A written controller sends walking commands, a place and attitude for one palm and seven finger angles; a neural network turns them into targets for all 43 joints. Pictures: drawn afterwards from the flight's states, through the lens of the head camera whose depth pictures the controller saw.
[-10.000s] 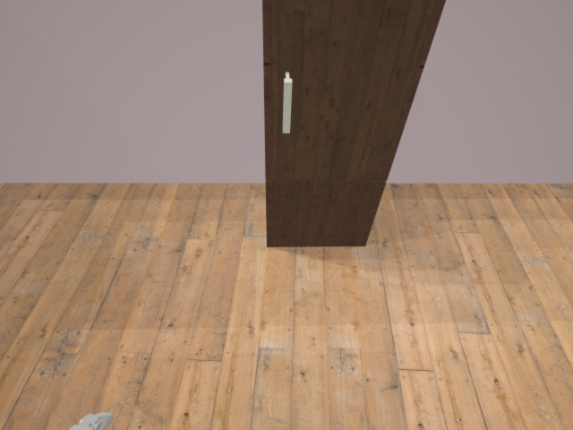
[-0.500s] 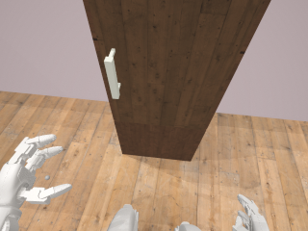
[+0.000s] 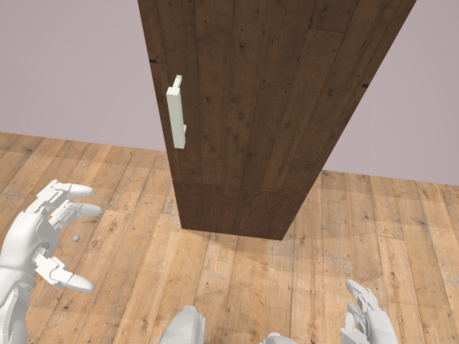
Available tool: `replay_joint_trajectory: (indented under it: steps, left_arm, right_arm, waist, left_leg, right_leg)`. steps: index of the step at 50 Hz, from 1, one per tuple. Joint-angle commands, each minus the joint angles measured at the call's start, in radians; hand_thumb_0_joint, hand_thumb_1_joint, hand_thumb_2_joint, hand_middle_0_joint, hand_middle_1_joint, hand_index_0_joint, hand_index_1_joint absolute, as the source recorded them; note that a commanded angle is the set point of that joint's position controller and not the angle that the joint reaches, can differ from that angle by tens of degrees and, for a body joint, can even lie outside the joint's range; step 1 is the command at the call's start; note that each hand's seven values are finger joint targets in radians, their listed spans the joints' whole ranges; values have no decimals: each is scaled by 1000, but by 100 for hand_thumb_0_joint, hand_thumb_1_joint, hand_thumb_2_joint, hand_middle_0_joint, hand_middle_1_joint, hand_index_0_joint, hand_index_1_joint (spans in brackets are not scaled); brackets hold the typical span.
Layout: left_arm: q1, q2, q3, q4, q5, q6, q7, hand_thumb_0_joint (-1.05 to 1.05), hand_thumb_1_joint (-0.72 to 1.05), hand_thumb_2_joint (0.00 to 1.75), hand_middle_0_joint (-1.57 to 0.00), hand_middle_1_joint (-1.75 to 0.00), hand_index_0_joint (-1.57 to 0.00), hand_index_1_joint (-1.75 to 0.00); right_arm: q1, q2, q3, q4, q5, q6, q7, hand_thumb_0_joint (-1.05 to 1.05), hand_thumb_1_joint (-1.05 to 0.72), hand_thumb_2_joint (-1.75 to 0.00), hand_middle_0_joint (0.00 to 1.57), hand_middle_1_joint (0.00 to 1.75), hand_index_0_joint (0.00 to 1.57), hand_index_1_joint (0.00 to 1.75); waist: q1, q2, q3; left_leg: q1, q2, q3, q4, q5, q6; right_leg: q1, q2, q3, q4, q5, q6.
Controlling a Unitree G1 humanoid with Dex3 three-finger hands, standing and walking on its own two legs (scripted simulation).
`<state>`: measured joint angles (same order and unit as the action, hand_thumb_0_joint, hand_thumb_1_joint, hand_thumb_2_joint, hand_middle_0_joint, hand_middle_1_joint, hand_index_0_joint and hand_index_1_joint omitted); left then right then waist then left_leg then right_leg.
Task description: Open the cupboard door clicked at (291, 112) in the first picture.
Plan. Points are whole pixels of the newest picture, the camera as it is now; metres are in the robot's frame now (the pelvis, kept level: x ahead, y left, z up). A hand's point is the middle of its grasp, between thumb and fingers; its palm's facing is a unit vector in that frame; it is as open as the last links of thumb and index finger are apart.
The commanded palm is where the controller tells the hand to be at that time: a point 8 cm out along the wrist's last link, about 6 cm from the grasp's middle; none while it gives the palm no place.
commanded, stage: raise the hand with hooked fingers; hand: left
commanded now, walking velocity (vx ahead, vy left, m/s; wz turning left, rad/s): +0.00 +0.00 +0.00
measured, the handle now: (179, 113) +0.56 +0.15 +0.04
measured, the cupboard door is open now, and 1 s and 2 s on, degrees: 0 0 0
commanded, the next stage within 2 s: move the hooked fingers beside the handle in 0.64 s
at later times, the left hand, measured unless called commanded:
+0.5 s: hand (81, 220) +0.29 +0.26 +0.06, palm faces -0.04 -1.00 -0.05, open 14.0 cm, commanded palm +0.27 +0.31 +0.06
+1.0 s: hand (93, 202) +0.32 +0.25 +0.05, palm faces -0.05 -1.00 -0.02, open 14.0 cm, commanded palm +0.31 +0.30 +0.06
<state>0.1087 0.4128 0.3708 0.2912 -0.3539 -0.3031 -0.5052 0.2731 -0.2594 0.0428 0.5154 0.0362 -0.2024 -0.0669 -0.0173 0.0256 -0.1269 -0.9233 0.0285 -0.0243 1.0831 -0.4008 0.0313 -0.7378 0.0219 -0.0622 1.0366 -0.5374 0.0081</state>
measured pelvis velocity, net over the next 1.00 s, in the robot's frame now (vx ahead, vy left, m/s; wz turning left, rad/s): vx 0.00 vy -0.02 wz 0.00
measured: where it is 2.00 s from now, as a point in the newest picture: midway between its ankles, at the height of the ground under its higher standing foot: outside the picture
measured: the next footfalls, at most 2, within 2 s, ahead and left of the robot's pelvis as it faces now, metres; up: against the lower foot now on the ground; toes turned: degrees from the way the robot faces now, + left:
none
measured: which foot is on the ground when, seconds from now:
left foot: down 0.00-1.00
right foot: down 0.00-1.00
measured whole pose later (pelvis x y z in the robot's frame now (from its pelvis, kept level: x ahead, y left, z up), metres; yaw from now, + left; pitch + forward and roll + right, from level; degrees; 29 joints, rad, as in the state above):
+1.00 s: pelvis +0.00 -0.02 -0.01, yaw +0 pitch +15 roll -3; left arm -0.18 0.45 0.41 0.55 -0.33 -0.32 -0.55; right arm 0.27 -0.28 0.04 0.56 0.04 -0.16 -0.08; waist -0.03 0.02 -0.12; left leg -0.96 0.04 -0.04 1.11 -0.41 0.01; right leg -0.78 0.03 -0.07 1.08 -0.56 -0.01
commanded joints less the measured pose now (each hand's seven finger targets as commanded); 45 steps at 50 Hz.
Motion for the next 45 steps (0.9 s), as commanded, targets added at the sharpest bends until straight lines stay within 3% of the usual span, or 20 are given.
replay_joint_trajectory:
  steps: [1,7,9,14,18,24,27,30,33,37,39,40,44,45]
  left_arm:
    - [-222,279,160,-194,-39,-115,11,0,-50,30,-30,-120,-30,-120]
    - [-245,284,136,-59,-32,-24,-44,0,-50,30,-30,-120,-30,-120]
    - [-236,260,116,-62,-43,-10,-63,0,-50,30,-30,-120,-30,-120]
    - [-234,267,141,-73,-58,-51,-55,0,-50,30,-30,-120,-30,-120]
    - [-261,288,162,-88,-47,-93,-31,0,-50,30,-30,-120,-30,-120]
    - [-246,294,151,-123,-38,-87,-35,0,-50,30,-30,-120,-30,-120]
    - [-245,289,155,-106,-49,-77,-41,0,-50,30,-30,-120,-30,-120]
    - [-268,288,154,-106,-53,-78,-41,0,-50,30,-30,-120,-30,-120]
    - [-254,270,146,-80,-53,-76,-42,0,-50,30,-30,-120,-30,-120]
    - [-256,272,139,-64,-49,-68,-54,0,-50,30,-30,-120,-30,-120]
    - [-312,255,117,-50,-47,-68,-55,0,-50,30,-30,-120,-30,-120]
    - [-346,275,130,-43,-47,-73,-53,0,-50,30,-30,-120,-30,-120]
    - [-516,279,102,35,-21,-82,-48,0,-50,30,-30,-120,-30,-120]
    - [-567,282,96,18,-21,-90,-48,0,-50,30,-30,-120,-30,-120]
  right_arm:
    - [-9,-171,-76,-120,6,-47,-18,0,-90,-90,20,30,20,30]
    - [11,-185,-80,-119,17,-24,-22,0,-90,-90,20,30,20,30]
    - [8,-182,-83,-130,19,-23,-18,0,-90,-90,20,30,20,30]
    - [18,-182,-89,-128,13,-27,-8,0,-90,-90,20,30,20,30]
    - [18,-178,-90,-122,9,-25,-3,0,-90,-90,20,30,20,30]
    - [12,-175,-88,-129,13,-20,-4,0,-90,-90,20,30,20,30]
    - [15,-174,-87,-126,14,-18,-8,0,-90,-90,20,30,20,30]
    - [12,-173,-85,-122,12,-21,-10,0,-90,-90,20,30,20,30]
    - [13,-174,-86,-118,14,-19,-10,0,-90,-90,20,30,20,30]
    - [12,-175,-85,-123,14,-16,-6,0,-90,-90,20,30,20,30]
    - [12,-176,-86,-116,15,-15,-11,0,-90,-90,20,30,20,30]
    - [17,-178,-84,-111,13,-16,-14,0,-90,-90,20,30,20,30]
    - [20,-181,-77,-84,13,-9,-25,0,-90,-90,20,30,20,30]
    - [18,-181,-77,-82,11,-12,-28,0,-90,-90,20,30,20,30]
  waist:
    - [8,148,-242]
    - [-1,93,-236]
    - [2,94,-238]
    - [2,53,-235]
    - [5,96,-245]
    - [6,138,-276]
    - [-3,86,-265]
    - [0,113,-250]
    - [-5,77,-254]
    - [-1,84,-258]
    - [-14,57,-247]
    - [-19,44,-237]
    - [-45,56,-205]
    - [-41,74,-227]
  left_leg:
    - [421,2,-85,-212,61,-16]
    - [390,-4,-56,-211,99,-2]
    - [387,-8,-48,-203,123,1]
    - [363,-10,-39,-178,149,5]
    - [374,-8,-37,-175,146,1]
    - [395,-9,-31,-175,167,4]
    - [366,-11,-24,-161,179,9]
    - [366,-12,-30,-156,179,7]
    - [369,-9,-31,-159,173,7]
    - [360,-13,-26,-151,190,7]
    - [348,-12,-27,-143,170,10]
    - [330,-10,-29,-132,167,11]
    - [303,-7,-33,-128,81,10]
    - [306,-8,-34,-118,86,11]
  right_leg:
    - [-110,34,-7,-143,103,-48]
    - [-64,31,1,-181,144,-38]
    - [-53,30,2,-187,162,-37]
    - [-59,34,10,-180,177,-35]
    - [-66,32,14,-164,169,-37]
    - [-41,29,22,-171,192,-36]
    - [-29,33,27,-173,220,-31]
    - [-38,35,23,-166,215,-38]
    - [-49,32,22,-169,214,-32]
    - [-40,30,26,-164,237,-31]
    - [-60,29,28,-164,221,-28]
    - [-60,32,30,-159,217,-33]
    - [-116,26,39,-161,127,-31]
    - [-109,27,45,-154,129,-36]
